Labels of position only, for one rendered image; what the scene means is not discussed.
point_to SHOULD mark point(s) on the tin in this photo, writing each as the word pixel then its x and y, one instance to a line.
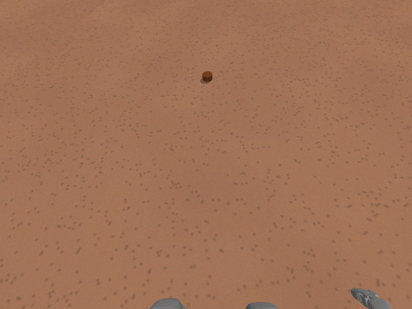
pixel 207 76

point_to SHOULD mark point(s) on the right robot hand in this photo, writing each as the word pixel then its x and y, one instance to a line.
pixel 369 299

